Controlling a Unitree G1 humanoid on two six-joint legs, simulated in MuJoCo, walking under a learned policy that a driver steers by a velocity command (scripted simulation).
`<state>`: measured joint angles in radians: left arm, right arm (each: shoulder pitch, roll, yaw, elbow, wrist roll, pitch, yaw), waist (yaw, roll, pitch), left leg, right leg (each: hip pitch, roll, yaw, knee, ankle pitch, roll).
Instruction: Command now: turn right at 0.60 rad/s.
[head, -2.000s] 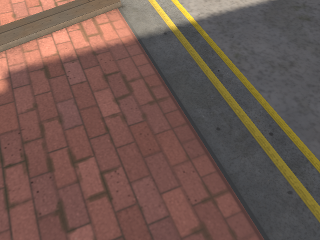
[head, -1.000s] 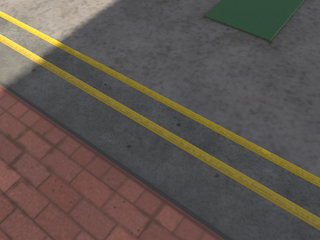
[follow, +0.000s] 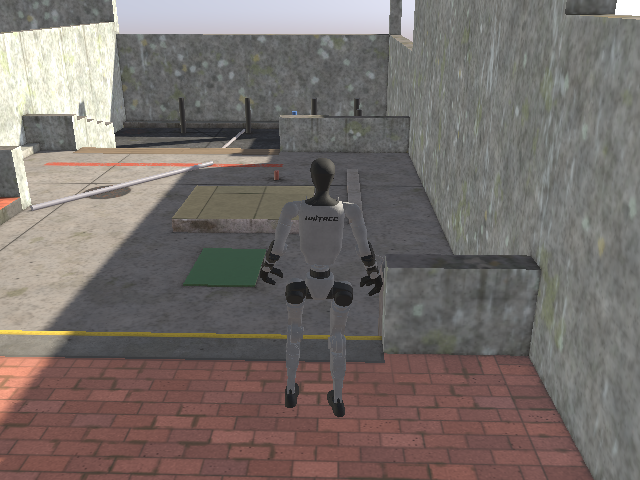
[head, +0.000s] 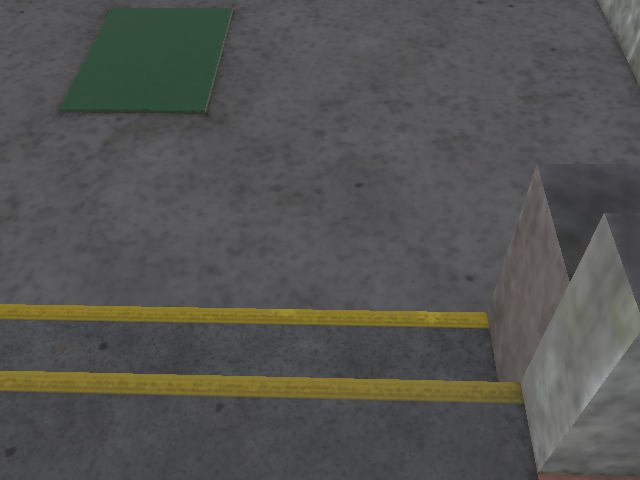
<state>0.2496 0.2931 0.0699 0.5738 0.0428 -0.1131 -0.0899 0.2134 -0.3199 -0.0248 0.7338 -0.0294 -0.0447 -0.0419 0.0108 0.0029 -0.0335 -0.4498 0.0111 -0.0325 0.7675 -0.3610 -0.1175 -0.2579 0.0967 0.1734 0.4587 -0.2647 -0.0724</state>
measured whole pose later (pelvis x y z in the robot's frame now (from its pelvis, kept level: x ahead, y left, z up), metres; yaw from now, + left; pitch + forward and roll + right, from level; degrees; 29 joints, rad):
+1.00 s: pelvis +0.04 +0.03 -0.01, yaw -8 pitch +0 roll +0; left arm 0.23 0.31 0.03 0.67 0.06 -0.07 -0.01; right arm 0.26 -0.29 -0.04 0.73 -0.02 -0.10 0.00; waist -0.02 0.00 0.00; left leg -0.21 0.01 0.05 0.55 -0.35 0.06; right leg -0.28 -0.01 0.00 0.71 -0.46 -0.04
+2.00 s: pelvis +0.50 -0.02 -0.01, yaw -6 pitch +4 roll +1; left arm 0.09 0.19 0.00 0.81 0.07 -0.08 -0.06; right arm 0.47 -0.18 0.01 1.00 -0.05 -0.09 0.04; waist -0.09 -0.01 -0.08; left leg -0.12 -0.06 0.03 0.45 -0.40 0.04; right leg -0.56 -0.04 -0.05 0.70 -0.13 -0.05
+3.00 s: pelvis +1.02 +0.02 -0.29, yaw +22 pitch +1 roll +5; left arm 0.06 0.21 -0.04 0.80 0.11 -0.05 -0.06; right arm 0.55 -0.13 0.04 0.96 -0.07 -0.12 0.04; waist -0.12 -0.08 -0.03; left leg -0.29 -0.13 -0.05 1.11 -0.84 0.04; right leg -0.46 -0.12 0.08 0.46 0.37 -0.01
